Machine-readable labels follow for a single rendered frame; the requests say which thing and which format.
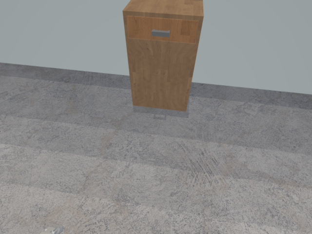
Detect cabinet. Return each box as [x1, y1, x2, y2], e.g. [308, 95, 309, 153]
[123, 0, 204, 112]

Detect handle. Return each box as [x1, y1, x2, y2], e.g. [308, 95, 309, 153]
[152, 29, 170, 37]

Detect drawer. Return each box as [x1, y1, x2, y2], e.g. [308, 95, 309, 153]
[127, 16, 199, 43]

